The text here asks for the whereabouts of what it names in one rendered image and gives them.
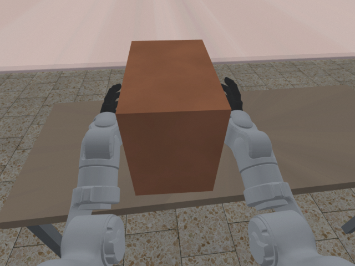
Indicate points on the right robot upper arm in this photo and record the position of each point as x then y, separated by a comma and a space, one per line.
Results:
285, 239

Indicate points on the robot left forearm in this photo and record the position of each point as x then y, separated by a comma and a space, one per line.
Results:
97, 186

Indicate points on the left robot upper arm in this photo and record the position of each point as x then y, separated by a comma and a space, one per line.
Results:
92, 240

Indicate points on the carton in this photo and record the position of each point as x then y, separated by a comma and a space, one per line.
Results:
173, 116

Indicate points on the robot right forearm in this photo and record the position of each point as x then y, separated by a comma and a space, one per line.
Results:
252, 149

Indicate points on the robot right hand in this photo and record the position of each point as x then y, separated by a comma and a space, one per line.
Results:
233, 94

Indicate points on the table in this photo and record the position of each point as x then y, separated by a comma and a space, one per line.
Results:
312, 132

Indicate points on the robot left hand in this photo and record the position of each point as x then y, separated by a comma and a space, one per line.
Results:
110, 103

